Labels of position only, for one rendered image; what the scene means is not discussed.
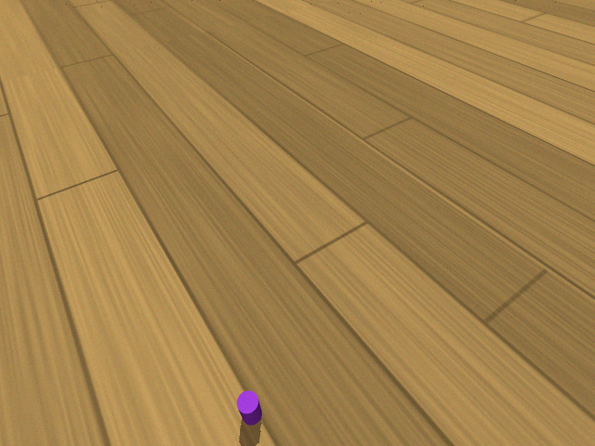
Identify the can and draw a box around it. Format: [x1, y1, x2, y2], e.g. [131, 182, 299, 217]
[237, 391, 262, 426]

